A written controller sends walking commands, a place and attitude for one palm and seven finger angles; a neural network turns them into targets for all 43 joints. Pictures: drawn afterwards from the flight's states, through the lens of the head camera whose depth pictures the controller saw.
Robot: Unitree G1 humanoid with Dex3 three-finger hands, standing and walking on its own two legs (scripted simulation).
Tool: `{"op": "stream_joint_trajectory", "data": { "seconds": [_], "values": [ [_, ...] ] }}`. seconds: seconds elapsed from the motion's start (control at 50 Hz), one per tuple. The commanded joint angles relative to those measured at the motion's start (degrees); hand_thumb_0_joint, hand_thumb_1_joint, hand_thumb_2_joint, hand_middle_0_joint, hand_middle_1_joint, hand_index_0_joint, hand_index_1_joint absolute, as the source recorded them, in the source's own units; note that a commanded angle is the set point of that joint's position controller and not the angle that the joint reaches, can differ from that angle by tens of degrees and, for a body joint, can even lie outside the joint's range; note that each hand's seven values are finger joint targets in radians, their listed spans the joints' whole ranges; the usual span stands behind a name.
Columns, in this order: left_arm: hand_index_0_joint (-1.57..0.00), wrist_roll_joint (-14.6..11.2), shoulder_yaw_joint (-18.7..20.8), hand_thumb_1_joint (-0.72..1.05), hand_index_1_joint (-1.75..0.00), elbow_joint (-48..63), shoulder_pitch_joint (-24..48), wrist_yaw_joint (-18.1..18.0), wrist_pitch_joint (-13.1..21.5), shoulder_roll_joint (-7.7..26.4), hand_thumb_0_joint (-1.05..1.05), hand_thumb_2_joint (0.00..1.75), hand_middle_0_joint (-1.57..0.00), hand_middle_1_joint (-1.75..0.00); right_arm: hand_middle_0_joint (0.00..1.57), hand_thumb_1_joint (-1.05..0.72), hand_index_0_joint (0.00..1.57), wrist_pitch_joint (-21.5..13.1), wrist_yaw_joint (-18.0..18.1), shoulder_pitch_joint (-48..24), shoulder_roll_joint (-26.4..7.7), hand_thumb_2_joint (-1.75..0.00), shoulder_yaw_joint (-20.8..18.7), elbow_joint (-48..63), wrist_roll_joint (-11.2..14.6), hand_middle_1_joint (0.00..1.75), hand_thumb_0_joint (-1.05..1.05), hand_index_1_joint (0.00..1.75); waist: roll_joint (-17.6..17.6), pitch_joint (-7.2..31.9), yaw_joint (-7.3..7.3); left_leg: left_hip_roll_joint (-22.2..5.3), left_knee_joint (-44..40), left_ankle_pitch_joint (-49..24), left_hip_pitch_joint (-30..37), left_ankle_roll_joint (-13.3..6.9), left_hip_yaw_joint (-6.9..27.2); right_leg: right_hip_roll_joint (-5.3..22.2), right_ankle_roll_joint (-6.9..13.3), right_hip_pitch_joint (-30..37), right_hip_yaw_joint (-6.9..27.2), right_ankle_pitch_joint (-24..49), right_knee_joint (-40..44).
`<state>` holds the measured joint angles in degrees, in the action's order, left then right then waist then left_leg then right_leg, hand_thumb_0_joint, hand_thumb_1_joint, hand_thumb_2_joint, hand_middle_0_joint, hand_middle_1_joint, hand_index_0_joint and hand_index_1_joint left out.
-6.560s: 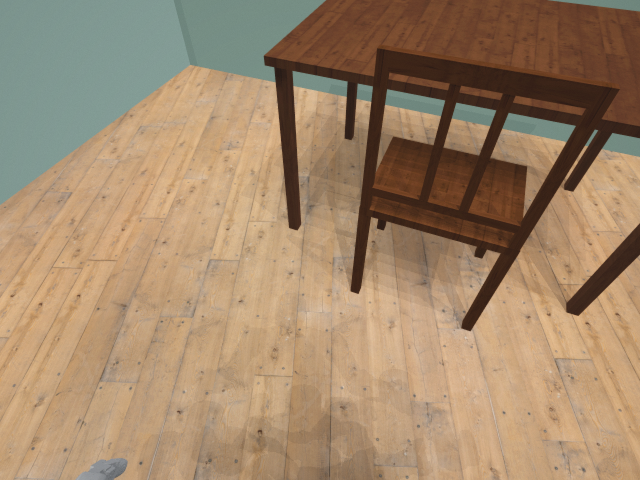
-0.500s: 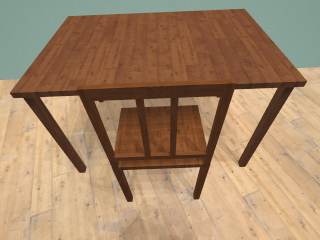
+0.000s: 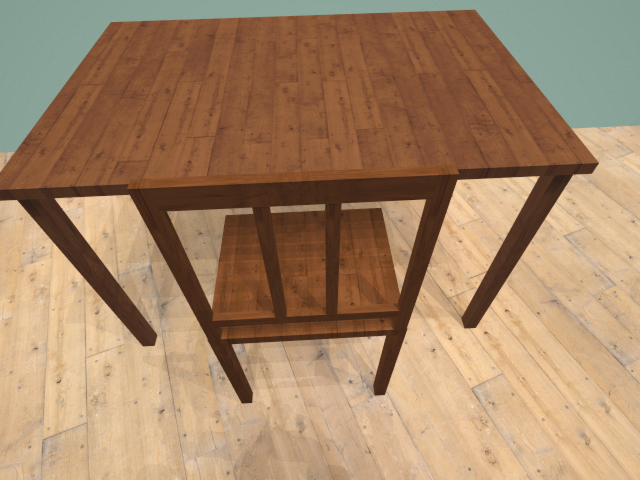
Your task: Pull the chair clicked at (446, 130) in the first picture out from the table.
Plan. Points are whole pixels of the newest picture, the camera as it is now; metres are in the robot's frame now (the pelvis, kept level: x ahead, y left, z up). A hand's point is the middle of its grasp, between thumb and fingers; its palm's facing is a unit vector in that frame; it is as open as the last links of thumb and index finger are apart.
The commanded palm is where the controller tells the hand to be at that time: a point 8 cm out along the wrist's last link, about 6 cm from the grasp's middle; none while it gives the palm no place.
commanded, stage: look again from close up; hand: left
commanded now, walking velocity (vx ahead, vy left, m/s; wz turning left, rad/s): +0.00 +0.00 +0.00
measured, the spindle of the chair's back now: (272, 268) +0.46 +0.11 -0.08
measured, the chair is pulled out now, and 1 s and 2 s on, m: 0.00 0.00 0.00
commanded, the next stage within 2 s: raise the hand toward the chair's back in 0.94 s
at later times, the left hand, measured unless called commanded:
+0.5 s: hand out of the picture +0.02 +0.14 -0.17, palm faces +0.01 -0.98 -0.20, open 7.3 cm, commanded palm none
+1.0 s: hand out of the picture +0.01 +0.11 -0.17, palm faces +0.03 -0.98 -0.19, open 7.4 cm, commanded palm none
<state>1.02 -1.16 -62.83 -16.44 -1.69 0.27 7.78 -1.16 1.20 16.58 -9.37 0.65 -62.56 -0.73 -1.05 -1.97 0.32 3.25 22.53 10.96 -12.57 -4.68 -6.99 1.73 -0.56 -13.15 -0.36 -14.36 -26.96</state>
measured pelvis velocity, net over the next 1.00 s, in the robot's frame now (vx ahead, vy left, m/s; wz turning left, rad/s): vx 0.03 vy -0.05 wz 0.01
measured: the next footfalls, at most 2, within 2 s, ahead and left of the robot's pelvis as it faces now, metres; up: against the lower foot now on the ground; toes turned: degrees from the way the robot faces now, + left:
none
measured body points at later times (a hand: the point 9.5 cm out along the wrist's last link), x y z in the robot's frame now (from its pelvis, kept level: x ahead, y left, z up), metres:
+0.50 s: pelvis +0.03 -0.03 +0.00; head +0.04 -0.04 +0.45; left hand +0.02 +0.19 -0.15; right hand +0.04 -0.25 -0.16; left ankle +0.02 +0.07 -0.74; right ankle +0.00 -0.13 -0.74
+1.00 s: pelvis +0.03 -0.05 +0.00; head +0.04 -0.06 +0.45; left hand +0.01 +0.16 -0.15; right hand +0.03 -0.26 -0.16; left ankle +0.02 +0.06 -0.74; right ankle +0.00 -0.13 -0.74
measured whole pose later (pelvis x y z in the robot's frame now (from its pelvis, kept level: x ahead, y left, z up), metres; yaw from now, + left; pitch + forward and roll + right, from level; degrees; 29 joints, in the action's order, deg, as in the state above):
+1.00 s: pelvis +0.03 -0.05 +0.00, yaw +0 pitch -1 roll +1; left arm 0.6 -1.6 -64.1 -18.1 -2.0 1.5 7.5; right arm -1.2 1.8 15.8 -8.4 1.2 -66.0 -0.5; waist -0.3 -1.3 -0.4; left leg -0.3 21.0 12.3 -7.9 -0.3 -5.0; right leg -2.0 3.4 -7.2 -2.2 -15.2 -23.1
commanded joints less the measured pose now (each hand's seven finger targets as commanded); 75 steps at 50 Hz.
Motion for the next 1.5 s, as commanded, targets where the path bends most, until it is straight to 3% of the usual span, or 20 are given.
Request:
{"op": "stream_joint_trajectory", "data": {
  "seconds": [0.0,0.32,0.5,0.62,1.0,1.02,1.04,1.06,1.08,1.1,1.12,1.14,1.18,1.24,1.28,1.3,1.32,1.38,1.42,1.48],
  "values": [
    [-0.20,-0.29,0.89,0.90,-0.30,0.60,-4.00,-0.48,1.22,5.57,0.00,0.90,-0.20,-0.30,0.20,-0.90,0.20,-1.26,0.31,2.54,-5.45,-0.90,-0.66,1.14,0.26,0.30,0.00,0.30,1.97,1.43,-0.25,-9.40,-4.72,-4.28,4.12,1.81,9.98,4.62,2.96,-1.22,4.91,6.15,4.59],
    [-0.20,-0.42,0.66,0.90,-0.30,-0.07,-4.02,-0.64,1.46,5.90,0.00,0.90,-0.20,-0.30,0.20,-0.90,0.20,-1.00,0.56,0.99,-4.81,-0.90,-0.28,-0.82,0.36,0.30,0.00,0.30,1.49,-0.81,-0.53,-9.47,-3.84,-8.85,5.78,2.13,8.62,4.61,3.10,-0.06,5.29,10.82,6.18],
    [-0.20,-0.43,0.66,0.90,-0.30,-0.25,-4.63,-0.72,1.78,5.98,0.00,0.90,-0.20,-0.30,0.20,-0.90,0.20,-1.08,0.60,1.10,-5.25,-0.90,-0.24,-1.12,0.32,0.30,0.00,0.30,1.91,1.24,-0.43,-9.65,-3.70,-10.83,7.94,2.38,8.46,4.81,3.21,1.62,5.59,13.84,6.61],
    [-0.20,-0.44,0.55,0.90,-0.30,-0.30,-4.94,-0.63,1.73,6.11,0.00,0.90,-0.20,-0.30,0.20,-0.90,0.20,-0.81,0.55,0.76,-4.92,-0.90,-0.12,-1.37,0.42,0.30,0.00,0.30,2.03,-1.41,-0.62,-9.55,-4.34,-7.81,6.67,2.44,8.24,4.59,3.29,0.93,5.61,11.91,8.01],
    [-0.20,-0.50,0.63,0.90,-0.30,-0.50,-6.81,-0.79,2.18,5.38,0.00,0.90,-0.20,-0.30,0.20,-0.90,0.20,-0.72,0.65,2.95,-3.92,-0.90,-0.07,-2.12,0.38,0.30,0.00,0.30,2.07,-0.35,-0.59,-9.40,-3.81,-6.95,6.99,2.93,8.08,4.64,3.68,2.07,5.89,13.56,8.84],
    [-0.20,-0.80,0.28,0.90,-0.30,5.08,-0.76,-0.76,2.42,13.82,0.00,0.90,-0.20,-0.30,0.20,-0.90,0.20,0.04,-0.04,-2.46,-7.03,-0.90,-2.19,4.18,-1.22,0.30,0.00,0.30,-2.67,-7.26,2.60,-4.22,-1.84,-14.25,1.91,1.55,10.45,1.12,5.08,-5.73,3.11,10.59,2.15],
    [-0.20,-13.67,5.57,0.88,-0.30,76.65,27.75,-1.89,11.09,15.91,0.00,0.89,-0.20,-0.30,0.20,-0.90,0.20,-7.24,3.05,-1.42,-16.06,-0.90,-3.02,21.44,2.25,0.30,0.00,0.30,-7.99,10.18,6.39,-3.30,2.24,-10.46,9.39,2.23,5.22,-1.07,1.00,-0.99,1.53,9.91,7.22],
    [-0.20,-10.15,4.84,0.85,-0.29,65.46,13.57,-3.76,7.69,15.01,0.00,0.88,-0.20,-0.29,0.20,-0.90,0.20,-12.17,3.60,-2.86,-13.11,-0.90,-3.09,17.18,2.08,0.30,0.00,0.30,-8.72,8.63,2.65,-3.68,1.32,-8.84,8.87,1.49,3.21,-1.32,2.50,-0.03,2.69,6.69,5.70],
    [-0.19,-10.12,0.18,0.83,-0.29,59.37,0.48,-4.47,3.07,4.96,0.00,0.87,-0.19,-0.29,0.20,-0.90,0.20,-13.83,3.32,-2.23,-12.37,-0.90,-3.00,17.52,2.64,0.30,0.00,0.30,-1.96,3.36,3.33,-4.03,0.79,-6.83,4.38,1.66,4.82,-1.56,1.86,-1.38,-0.02,5.79,5.88],
    [-0.19,-11.11,-2.81,0.81,-0.29,61.11,1.29,-3.95,3.20,1.64,0.00,0.86,-0.19,-0.29,0.20,-0.90,0.20,-14.80,3.13,-1.59,-12.97,-0.90,-2.39,17.79,3.12,0.30,0.00,0.30,2.66,1.21,4.54,-3.98,2.11,-4.27,1.84,1.35,6.11,-1.81,1.14,-3.77,-1.95,3.67,4.58],
    [-0.19,-11.82,-3.43,0.78,-0.28,59.39,-2.11,-2.98,4.19,-0.61,0.00,0.85,-0.19,-0.28,0.20,-0.90,0.20,-16.37,3.36,-1.86,-12.57,-0.90,-2.77,19.30,3.63,0.30,0.00,0.30,8.26,-0.93,4.93,-3.47,4.64,-2.00,-1.70,0.61,6.74,-2.49,0.43,-7.96,-3.25,2.19,3.05],
    [-0.19,-11.69,-2.69,0.76,-0.28,59.22,-1.58,-2.10,6.93,0.16,0.00,0.84,-0.19,-0.28,0.20,-0.90,0.20,-17.96,3.13,-2.20,-13.39,-0.90,-3.00,20.58,3.12,0.30,0.00,0.30,11.91,0.92,5.47,-3.24,8.47,0.14,-4.89,0.33,7.90,-2.06,-0.21,-12.42,-3.47,-0.05,-0.09],
    [-0.18,-10.70,1.38,0.71,-0.27,59.22,-0.49,-0.28,13.92,2.89,0.00,0.82,-0.18,-0.27,0.20,-0.90,0.20,-20.21,1.90,-3.78,-13.42,-0.90,-3.95,23.73,1.17,0.30,0.00,0.30,12.20,8.95,4.56,-2.53,17.27,1.46,-12.41,1.30,9.14,-1.13,-0.46,-19.04,-2.30,-2.70,-8.07],
    [-0.17,-12.48,6.35,0.64,-0.26,57.89,-14.60,4.92,23.74,3.19,0.00,0.79,-0.17,-0.26,0.20,-0.90,0.20,-19.92,-1.22,-7.92,-11.47,-0.90,-5.56,28.84,0.89,0.30,0.00,0.30,7.46,18.52,-2.39,-1.34,25.64,0.80,-24.34,4.01,8.52,0.35,0.52,-17.94,1.56,3.31,-18.13],
    [-0.17,-14.35,8.55,0.60,-0.25,57.92,-16.94,9.59,31.30,2.48,0.00,0.77,-0.17,-0.25,0.20,-0.90,0.20,-19.15,-3.02,-9.93,-10.57,-0.90,-6.25,31.29,1.23,0.30,0.00,0.30,6.19,19.29,-4.07,-0.89,30.94,2.13,-32.10,4.84,7.58,0.53,0.61,-19.98,3.66,5.62,-23.64],
    [-0.17,-14.93,10.14,0.57,-0.25,58.97,-16.13,11.71,35.34,3.54,0.00,0.76,-0.17,-0.25,0.20,-0.90,0.20,-18.63,-3.74,-10.65,-10.37,-0.90,-6.59,32.15,1.31,0.30,0.00,0.30,4.97,19.77,-4.28,-0.88,33.57,3.32,-35.76,5.06,7.50,0.61,0.71,-21.34,4.76,5.55,-26.16],
    [-0.16,-14.20,14.66,0.55,-0.25,57.33,-18.77,12.20,36.91,7.26,0.00,0.75,-0.16,-0.25,0.20,-0.90,0.20,-17.36,-4.15,-11.11,-10.15,-0.90,-7.41,32.71,1.68,0.30,0.00,0.30,2.55,20.35,-5.89,-0.95,35.29,3.79,-37.69,5.07,6.57,0.77,1.11,-21.12,6.06,5.09,-27.42],
    [-0.16,-12.49,10.83,0.48,-0.23,64.47,-14.78,11.75,32.67,6.72,0.00,0.72,-0.16,-0.23,0.20,-0.90,0.20,-14.10,-3.66,-13.89,-10.19,-0.90,-7.03,39.65,2.74,0.30,0.00,0.30,3.63,18.58,-4.25,-0.46,37.38,9.21,-40.46,3.46,4.76,1.20,0.34,-24.75,8.73,-7.56,-25.41],
    [-0.15,-12.45,12.12,0.43,-0.23,70.90,-11.08,9.80,29.70,8.63,0.00,0.70,-0.15,-0.23,0.20,-0.90,0.20,-12.47,-2.43,-13.04,-10.04,-0.90,-6.79,41.68,3.32,0.30,0.00,0.30,5.44,19.40,-2.96,-0.82,39.29,11.74,-40.93,2.68,5.48,1.04,-0.94,-26.43,10.58,-13.19,-23.55],
    [-0.15,-12.92,9.57,0.36,-0.22,80.78,-5.14,8.04,30.72,7.45,0.00,0.67,-0.15,-0.22,0.20,-0.90,0.20,-12.71,-0.96,-9.17,-9.71,-0.90,-5.90,41.86,3.10,0.30,0.00,0.30,0.62,20.62,-0.15,-2.30,40.15,8.64,-36.28,2.16,7.42,-0.19,0.29,-28.76,7.43,-9.37,-24.92]
  ]
}}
